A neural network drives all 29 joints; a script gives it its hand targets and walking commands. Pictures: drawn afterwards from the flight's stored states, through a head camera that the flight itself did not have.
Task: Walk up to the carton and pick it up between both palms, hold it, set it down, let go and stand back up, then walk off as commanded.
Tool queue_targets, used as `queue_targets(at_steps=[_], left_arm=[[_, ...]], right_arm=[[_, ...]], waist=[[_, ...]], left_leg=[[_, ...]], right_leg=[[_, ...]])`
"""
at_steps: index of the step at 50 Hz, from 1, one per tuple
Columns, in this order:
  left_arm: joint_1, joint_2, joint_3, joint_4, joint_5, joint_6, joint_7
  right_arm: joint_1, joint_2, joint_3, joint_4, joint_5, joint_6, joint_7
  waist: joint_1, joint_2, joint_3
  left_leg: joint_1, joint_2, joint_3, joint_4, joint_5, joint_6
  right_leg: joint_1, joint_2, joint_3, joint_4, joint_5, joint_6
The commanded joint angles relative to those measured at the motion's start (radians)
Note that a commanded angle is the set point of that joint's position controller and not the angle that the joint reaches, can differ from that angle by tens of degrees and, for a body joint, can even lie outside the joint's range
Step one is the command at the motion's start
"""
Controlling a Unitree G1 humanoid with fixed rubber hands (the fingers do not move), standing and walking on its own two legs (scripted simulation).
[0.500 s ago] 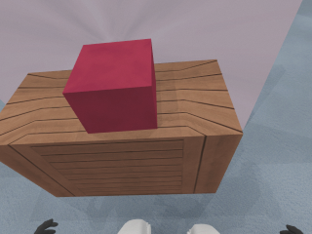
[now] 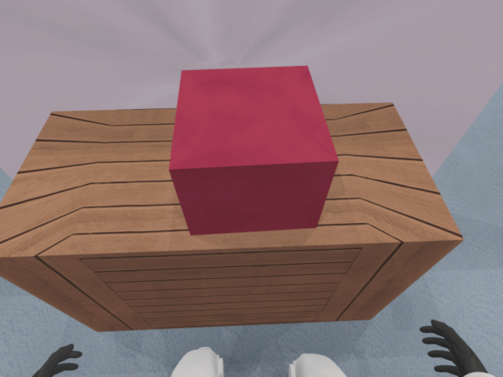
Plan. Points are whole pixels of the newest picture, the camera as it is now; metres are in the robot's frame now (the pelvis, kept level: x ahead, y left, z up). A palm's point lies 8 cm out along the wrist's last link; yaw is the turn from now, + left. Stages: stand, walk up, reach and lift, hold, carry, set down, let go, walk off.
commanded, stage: walk up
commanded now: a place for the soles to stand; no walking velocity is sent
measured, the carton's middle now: (249, 149) +0.54 +0.03 +0.00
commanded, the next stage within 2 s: reach and lift in 1.92 s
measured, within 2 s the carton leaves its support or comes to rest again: neither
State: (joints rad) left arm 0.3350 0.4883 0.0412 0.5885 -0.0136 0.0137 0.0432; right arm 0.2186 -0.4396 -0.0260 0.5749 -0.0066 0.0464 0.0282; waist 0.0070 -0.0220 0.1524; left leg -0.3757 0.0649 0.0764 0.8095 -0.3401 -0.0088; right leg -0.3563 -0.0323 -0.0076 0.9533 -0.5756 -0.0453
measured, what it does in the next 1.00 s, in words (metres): steps on the spot: right foot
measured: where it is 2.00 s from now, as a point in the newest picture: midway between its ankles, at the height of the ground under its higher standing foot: outside the picture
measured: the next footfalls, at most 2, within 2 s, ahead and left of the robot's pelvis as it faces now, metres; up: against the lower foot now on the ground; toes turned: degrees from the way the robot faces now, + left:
right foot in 0.02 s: +0.06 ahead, -0.11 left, +0.00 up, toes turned -1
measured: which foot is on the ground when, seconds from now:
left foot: down 0.00-1.00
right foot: up 0.00-0.00, down 0.02-1.00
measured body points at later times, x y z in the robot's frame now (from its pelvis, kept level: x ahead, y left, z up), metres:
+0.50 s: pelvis +0.03 +0.03 +0.04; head +0.04 +0.03 +0.49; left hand +0.17 +0.35 -0.07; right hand +0.15 -0.29 -0.05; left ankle +0.06 +0.14 -0.70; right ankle +0.02 -0.11 -0.70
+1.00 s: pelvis +0.02 +0.01 +0.05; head +0.04 +0.00 +0.50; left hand +0.11 +0.31 -0.08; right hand +0.09 -0.30 -0.08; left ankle +0.06 +0.14 -0.70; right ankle +0.02 -0.11 -0.70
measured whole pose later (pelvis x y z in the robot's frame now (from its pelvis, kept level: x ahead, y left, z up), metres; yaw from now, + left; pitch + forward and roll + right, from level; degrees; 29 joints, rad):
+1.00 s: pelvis +0.02 +0.01 +0.05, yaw -1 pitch -3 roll +0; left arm 0.09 0.35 0.02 1.15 -0.03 -0.01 -0.01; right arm 0.12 -0.38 -0.02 1.10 0.02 -0.02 0.00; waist -0.01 0.02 0.07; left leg -0.14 0.06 0.10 0.29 -0.11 -0.02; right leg -0.09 0.00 -0.01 0.31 -0.17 0.00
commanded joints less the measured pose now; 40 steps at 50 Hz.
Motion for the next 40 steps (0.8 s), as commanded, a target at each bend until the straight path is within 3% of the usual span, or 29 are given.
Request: queue_targets(at_steps=[1,2,3,4,5,6,7,9,11,14,20,29,31,38,40], left_arm=[[0.075,0.200,0.073,0.010,0.029,-0.022,-0.010],[-0.024,0.258,0.088,-0.010,0.032,-0.026,-0.012],[-0.132,0.252,0.083,-0.030,0.022,-0.032,-0.016],[-0.159,0.208,0.069,-0.018,0.019,-0.035,-0.026],[-0.145,0.180,0.055,0.007,0.013,-0.037,-0.034],[-0.119,0.165,0.047,0.035,0.010,-0.031,-0.041],[-0.086,0.156,0.043,0.063,-0.001,-0.025,-0.042],[-0.115,0.167,0.044,0.109,-0.005,-0.023,-0.042],[-0.153,0.156,0.040,0.139,-0.005,-0.031,-0.043],[-0.189,0.141,0.034,0.199,-0.010,-0.032,-0.046],[-0.251,0.124,0.021,0.316,-0.008,-0.023,-0.052],[-0.307,0.104,0.016,0.444,-0.003,-0.034,-0.057],[-0.309,0.105,0.018,0.462,-0.002,-0.034,-0.057],[-0.303,0.090,0.021,0.508,0.004,-0.043,-0.052],[-0.309,0.079,0.011,0.498,-0.012,-0.046,-0.048]], right_arm=[[-0.062,-0.193,-0.049,-0.058,0.019,-0.038,-0.018],[-0.017,-0.159,-0.039,-0.052,0.029,-0.041,-0.014],[-0.011,-0.211,-0.059,-0.014,0.047,-0.032,-0.028],[0.014,-0.211,-0.060,0.002,0.038,-0.039,-0.033],[0.011,-0.229,-0.064,0.016,0.034,-0.050,-0.032],[-0.035,-0.251,-0.066,0.019,0.028,-0.063,-0.031],[-0.052,-0.247,-0.061,0.027,0.023,-0.071,-0.028],[-0.043,-0.234,-0.045,0.065,0.022,-0.084,-0.026],[-0.056,-0.224,-0.035,0.087,0.027,-0.094,-0.026],[-0.051,-0.208,-0.027,0.124,0.036,-0.093,-0.025],[-0.102,-0.197,-0.019,0.188,0.037,-0.086,-0.024],[-0.145,-0.183,-0.029,0.311,0.035,-0.083,-0.025],[-0.148,-0.172,-0.028,0.336,0.036,-0.082,-0.028],[-0.158,-0.159,-0.035,0.401,0.030,-0.083,-0.034],[-0.153,-0.137,-0.025,0.428,0.034,-0.082,-0.034]], waist=[[0.041,0.072,-0.147],[-0.013,-0.062,-0.127],[-0.020,-0.048,-0.113],[-0.049,-0.028,-0.103],[-0.049,0.043,-0.115],[-0.021,0.067,-0.112],[0.013,0.067,-0.111],[0.012,0.048,-0.125],[0.011,0.091,-0.163],[0.003,0.098,-0.216],[0.009,0.071,-0.189],[-0.010,0.032,-0.140],[-0.011,0.050,-0.136],[-0.016,0.017,-0.159],[-0.021,0.023,-0.142]], left_leg=[[-0.066,0.165,-0.226,-0.171,0.145,0.068],[-0.081,0.051,-0.125,-0.076,0.062,0.010],[0.129,-0.017,-0.077,-0.069,-0.108,0.017],[0.223,0.000,-0.102,-0.181,-0.038,0.033],[0.249,0.054,-0.129,-0.288,0.091,0.045],[0.156,0.136,-0.222,-0.351,0.097,0.073],[0.086,0.193,-0.287,-0.397,0.094,0.097],[0.064,0.199,-0.249,-0.392,0.250,0.082],[0.114,0.167,-0.187,-0.388,0.369,0.048],[0.196,0.139,-0.128,-0.383,0.450,0.048],[0.221,0.146,-0.108,-0.463,0.340,0.047],[0.265,0.128,-0.100,-0.543,0.147,0.036],[0.248,0.122,-0.098,-0.559,0.093,0.033],[0.297,0.110,-0.086,-0.559,0.127,0.033],[0.288,0.105,-0.096,-0.565,0.191,0.022]], right_leg=[[0.221,-0.082,0.194,-0.470,0.220,-0.038],[0.140,-0.213,0.420,-0.564,0.151,-0.095],[-0.069,-0.265,0.383,-0.529,0.116,-0.163],[-0.110,-0.211,0.287,-0.488,0.156,-0.118],[-0.068,-0.146,0.165,-0.439,0.249,-0.057],[0.022,-0.071,0.092,-0.400,0.289,-0.013],[0.108,-0.051,0.087,-0.377,0.295,0.002],[0.192,-0.053,0.114,-0.393,0.367,0.002],[0.228,-0.075,0.117,-0.423,0.466,0.002],[0.257,-0.088,0.109,-0.460,0.573,0.009],[0.259,-0.087,0.098,-0.551,0.541,0.019],[0.203,-0.092,0.098,-0.657,0.470,0.016],[0.214,-0.093,0.099,-0.663,0.457,0.013],[0.199,-0.099,0.105,-0.695,0.452,0.007],[0.186,-0.103,0.105,-0.704,0.467,0.024]])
